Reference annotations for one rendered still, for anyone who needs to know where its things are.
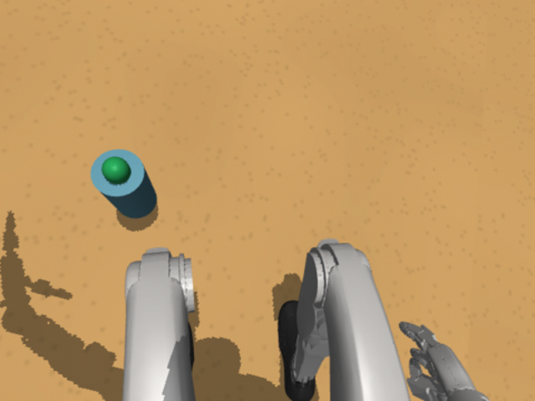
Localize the right robot hand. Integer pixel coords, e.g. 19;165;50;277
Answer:
399;322;476;401

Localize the bottle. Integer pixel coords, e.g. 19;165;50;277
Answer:
90;150;157;219

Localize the right robot foot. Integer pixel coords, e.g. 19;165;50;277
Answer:
278;301;315;401

